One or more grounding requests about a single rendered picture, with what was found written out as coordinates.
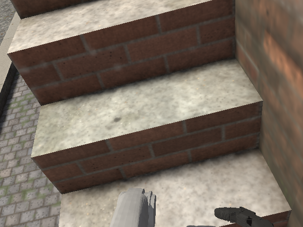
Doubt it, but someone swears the left robot thigh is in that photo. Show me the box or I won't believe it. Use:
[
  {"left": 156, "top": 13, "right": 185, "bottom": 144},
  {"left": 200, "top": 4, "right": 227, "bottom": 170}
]
[{"left": 109, "top": 187, "right": 156, "bottom": 227}]

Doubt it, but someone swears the robot right hand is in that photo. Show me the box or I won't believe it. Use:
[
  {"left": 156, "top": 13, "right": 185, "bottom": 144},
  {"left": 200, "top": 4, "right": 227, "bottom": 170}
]
[{"left": 214, "top": 206, "right": 274, "bottom": 227}]

